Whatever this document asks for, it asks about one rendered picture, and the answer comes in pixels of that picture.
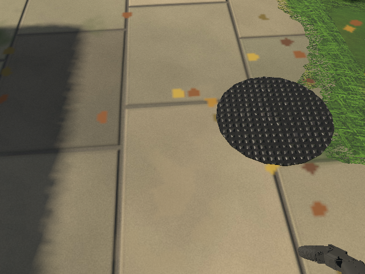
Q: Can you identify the right robot hand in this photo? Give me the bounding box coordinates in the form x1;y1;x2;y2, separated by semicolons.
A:
298;244;365;274

